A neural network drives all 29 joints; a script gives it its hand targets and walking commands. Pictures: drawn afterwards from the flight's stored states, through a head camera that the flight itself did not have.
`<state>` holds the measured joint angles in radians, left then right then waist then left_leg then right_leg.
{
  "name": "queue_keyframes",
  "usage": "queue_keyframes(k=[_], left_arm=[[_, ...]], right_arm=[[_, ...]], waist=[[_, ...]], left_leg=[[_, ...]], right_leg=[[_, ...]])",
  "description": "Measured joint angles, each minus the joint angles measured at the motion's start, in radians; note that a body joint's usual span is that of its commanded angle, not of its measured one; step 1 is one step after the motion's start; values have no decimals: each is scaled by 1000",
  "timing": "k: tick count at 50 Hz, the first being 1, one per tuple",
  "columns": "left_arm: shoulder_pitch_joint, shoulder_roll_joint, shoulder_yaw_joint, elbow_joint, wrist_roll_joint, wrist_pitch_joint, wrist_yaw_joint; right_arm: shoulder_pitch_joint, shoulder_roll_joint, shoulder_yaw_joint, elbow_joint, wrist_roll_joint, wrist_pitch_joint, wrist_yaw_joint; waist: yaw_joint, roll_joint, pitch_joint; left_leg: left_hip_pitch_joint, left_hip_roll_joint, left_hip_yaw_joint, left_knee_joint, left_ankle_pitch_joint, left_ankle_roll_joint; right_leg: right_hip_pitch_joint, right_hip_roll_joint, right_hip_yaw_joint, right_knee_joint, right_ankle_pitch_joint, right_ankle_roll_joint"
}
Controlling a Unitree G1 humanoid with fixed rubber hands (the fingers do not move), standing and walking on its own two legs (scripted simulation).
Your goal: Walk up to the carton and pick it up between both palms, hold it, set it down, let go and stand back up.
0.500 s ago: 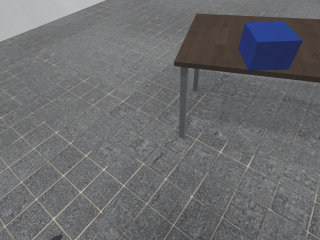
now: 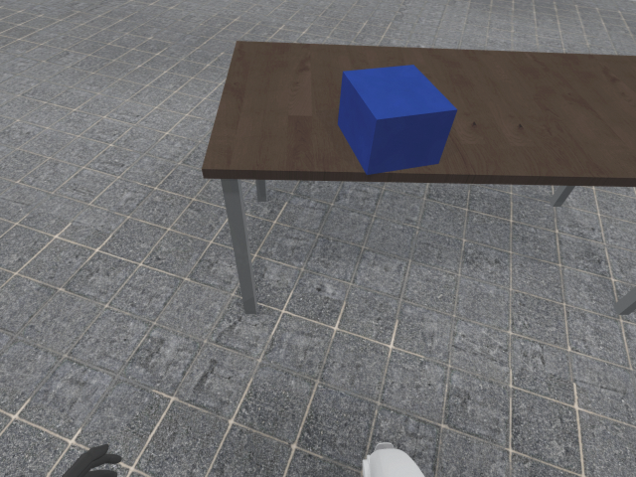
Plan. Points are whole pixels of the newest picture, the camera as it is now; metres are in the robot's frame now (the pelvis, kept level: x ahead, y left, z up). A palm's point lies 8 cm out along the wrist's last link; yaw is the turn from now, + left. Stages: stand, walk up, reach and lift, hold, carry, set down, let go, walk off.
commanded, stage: walk up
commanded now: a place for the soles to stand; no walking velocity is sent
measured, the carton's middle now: (391, 117) +0.88 -0.18 -0.02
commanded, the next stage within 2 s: none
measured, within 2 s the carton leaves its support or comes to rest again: neither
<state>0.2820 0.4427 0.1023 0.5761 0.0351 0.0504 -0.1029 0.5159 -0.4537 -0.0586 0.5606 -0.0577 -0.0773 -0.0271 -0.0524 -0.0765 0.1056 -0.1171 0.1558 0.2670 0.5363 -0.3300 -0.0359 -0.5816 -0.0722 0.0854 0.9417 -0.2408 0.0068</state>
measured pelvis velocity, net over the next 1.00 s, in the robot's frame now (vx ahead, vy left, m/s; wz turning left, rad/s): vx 0.34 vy -0.15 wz -0.08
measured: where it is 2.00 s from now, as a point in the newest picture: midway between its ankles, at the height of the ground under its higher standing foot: (359, 430)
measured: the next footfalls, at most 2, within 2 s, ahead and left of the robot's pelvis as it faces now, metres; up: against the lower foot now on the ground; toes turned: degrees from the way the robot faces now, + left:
right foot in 0.12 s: +0.20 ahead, -0.18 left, +0.00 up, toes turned -5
left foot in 0.54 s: +0.40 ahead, +0.01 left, +0.00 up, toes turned -4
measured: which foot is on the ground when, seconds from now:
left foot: down 0.00-0.14, up 0.16-0.52, down 0.54-1.00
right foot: up 0.00-0.10, down 0.12-0.54, up 0.56-0.90, down 0.92-1.00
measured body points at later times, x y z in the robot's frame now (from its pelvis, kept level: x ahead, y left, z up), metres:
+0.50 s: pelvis +0.20 -0.07 -0.01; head +0.20 -0.06 +0.44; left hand +0.29 +0.24 -0.10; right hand +0.31 -0.38 -0.07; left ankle +0.34 +0.04 -0.71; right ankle +0.17 -0.18 -0.73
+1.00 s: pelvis +0.34 -0.15 -0.02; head +0.34 -0.15 +0.43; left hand +0.51 +0.15 -0.10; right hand +0.36 -0.49 -0.11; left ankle +0.35 +0.02 -0.72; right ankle +0.41 -0.30 -0.73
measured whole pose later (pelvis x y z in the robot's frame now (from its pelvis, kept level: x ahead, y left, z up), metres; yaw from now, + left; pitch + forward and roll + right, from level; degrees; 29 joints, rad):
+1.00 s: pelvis +0.34 -0.15 -0.02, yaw -5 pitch -5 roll +0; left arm 0.25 0.44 0.04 0.63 0.00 0.02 -0.03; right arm 0.40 -0.47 -0.04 0.64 0.00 0.02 0.00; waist -0.04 0.00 0.10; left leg -0.27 0.10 -0.03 0.82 -0.51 -0.02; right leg -0.38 -0.06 -0.03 0.74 -0.27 0.02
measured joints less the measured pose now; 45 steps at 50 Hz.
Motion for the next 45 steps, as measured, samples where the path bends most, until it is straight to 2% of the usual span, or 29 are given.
queue_keyframes(k=[4, 5, 7, 8, 10, 11, 13, 17, 21, 24, 27, 28, 31, 34, 39, 42, 45], left_arm=[[-33, -6, -5, -2, -4, -5, -5], [-37, -6, -8, -3, -4, -10, -4], [-48, -6, -13, -6, -2, -31, 9], [-55, -7, -17, -8, -6, -38, 22], [-53, -20, -31, -11, -22, -41, 43], [-44, -30, -41, -12, -29, -41, 53], [-19, -41, -59, -15, -31, -41, 69], [38, -39, -67, -17, -24, -49, 77], [91, -27, -61, -16, -23, -57, 72], [121, -13, -59, -7, -22, -55, 64], [153, -6, -56, 3, -21, -42, 55], [153, -6, -50, 14, -21, -38, 54], [142, -10, -44, 35, -14, -2, 56], [130, 0, -37, 22, -8, 0, 49], [99, 15, -19, 1, -2, 5, 19], [69, 23, -18, 2, -15, 2, 19], [41, 30, -25, 17, -28, -10, 32]], right_arm=[[10, -17, -1, -7, 6, 19, 7], [12, -23, -2, -10, 7, 25, 8], [8, -31, -6, -10, 11, 39, 16], [-11, -27, -8, -2, 16, 52, 23], [-55, -17, -6, 11, 36, 81, 32], [-76, -14, -5, 10, 44, 87, 35], [-107, -7, 2, -1, 55, 83, 37], [-138, 12, 20, -15, 41, 72, 44], [-152, 23, 27, -21, 31, 73, 53], [-161, 28, 24, -25, 31, 64, 55], [-153, 11, 16, -41, 29, 49, 46], [-158, 9, 13, -44, 22, 43, 39], [-166, 15, 14, -52, 13, 40, 15], [-140, 24, 28, -57, 14, 33, 5], [-77, 6, 26, -45, 13, 28, -1], [-55, -5, 19, -28, 24, 39, 4], [-54, -16, 17, -7, 39, 57, 16]], waist=[[-12, 19, -3], [-16, 27, -8], [-12, 55, -7], [-9, 67, 5], [2, 79, 13], [6, 90, 14], [19, 108, 13], [55, 111, -4], [88, 93, -18], [105, 73, -21], [113, 53, -34], [111, 33, -28], [99, 2, -13], [81, -15, 3], [41, -13, 2], [18, -8, -1], [-6, 10, -14]], left_leg=[[59, 41, 28, 17, -61, -45], [65, 57, 31, 45, -89, -44], [31, 116, 6, 196, -155, -3], [-16, 124, -55, 329, -195, 24], [-129, 60, -185, 578, -234, 54], [-183, 29, -222, 665, -222, 63], [-272, -6, -240, 728, -180, 71], [-377, -42, -221, 619, -113, 64], [-402, -63, -207, 409, -35, 59], [-366, -83, -210, 229, 66, 65], [-279, -113, -211, 93, 145, 77], [-284, -127, -198, 125, 144, 73], [-270, -128, -174, 182, 80, 79], [-212, -113, -169, 134, 72, 80], [-132, -83, -173, 72, 58, 64], [-100, -71, -183, 65, 38, 32], [-105, -54, -211, 133, -22, 6]], right_leg=[[72, -15, -59, -193, 31, -24], [105, -7, -75, -238, 36, -33], [140, 35, -95, -245, 44, -35], [134, 53, -102, -194, 12, -30], [152, 72, -101, -160, -44, -32], [176, 80, -102, -179, -48, -32], [229, 94, -102, -233, -44, -39], [323, 104, -98, -323, -44, -54], [394, 103, -102, -369, -70, -53], [425, 99, -108, -355, -114, -45], [417, 87, -104, -246, -212, -33], [390, 70, -93, -162, -248, -38], [257, 87, -49, 133, -309, -31], [141, 71, -66, 221, -268, -24], [41, 1, -77, 119, -138, -7], [66, -31, -72, -50, -55, -4], [163, -29, -79, -222, 20, -9]])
